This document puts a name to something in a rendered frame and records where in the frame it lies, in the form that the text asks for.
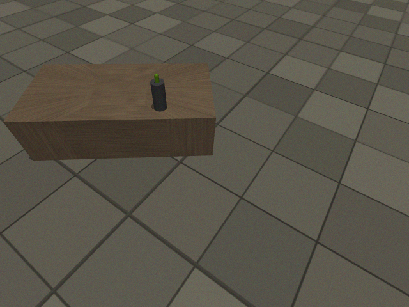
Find bottle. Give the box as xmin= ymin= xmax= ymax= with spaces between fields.
xmin=150 ymin=74 xmax=167 ymax=111

